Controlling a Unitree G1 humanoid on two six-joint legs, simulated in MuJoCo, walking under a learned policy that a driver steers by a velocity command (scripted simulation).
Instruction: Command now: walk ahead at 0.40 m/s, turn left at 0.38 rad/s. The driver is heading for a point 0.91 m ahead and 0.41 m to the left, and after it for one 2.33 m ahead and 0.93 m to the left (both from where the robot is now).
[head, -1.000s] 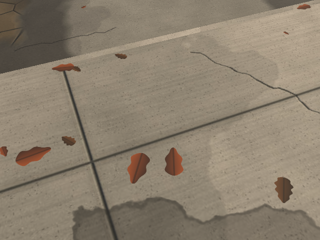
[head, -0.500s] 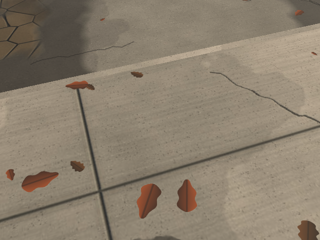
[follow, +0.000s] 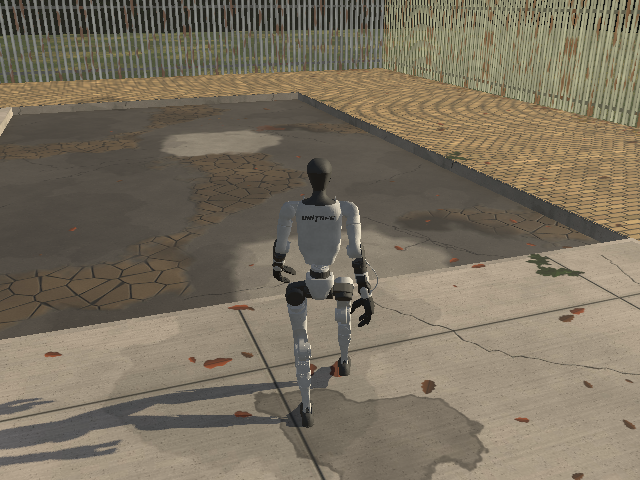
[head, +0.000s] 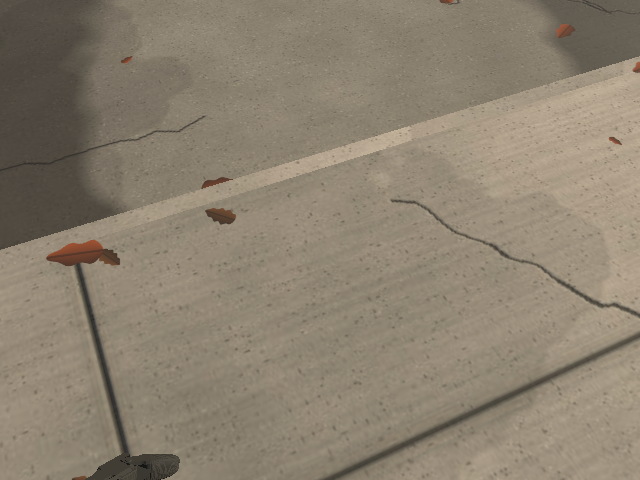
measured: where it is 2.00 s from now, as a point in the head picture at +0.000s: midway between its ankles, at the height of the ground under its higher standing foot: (33, 302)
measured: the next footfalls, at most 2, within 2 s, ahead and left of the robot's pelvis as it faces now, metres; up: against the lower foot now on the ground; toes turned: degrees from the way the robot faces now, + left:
right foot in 0.10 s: +0.32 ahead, -0.09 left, +0.00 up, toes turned +6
left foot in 0.62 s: +0.27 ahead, +0.17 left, +0.00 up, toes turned +37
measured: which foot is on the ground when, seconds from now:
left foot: down 0.00-0.10, up 0.12-0.60, down 0.62-1.00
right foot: up 0.00-0.08, down 0.10-0.62, up 0.64-1.00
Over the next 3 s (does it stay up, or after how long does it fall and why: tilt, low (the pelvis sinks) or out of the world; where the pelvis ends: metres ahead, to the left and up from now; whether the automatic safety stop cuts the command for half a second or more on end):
stays up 0.94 0.61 -0.01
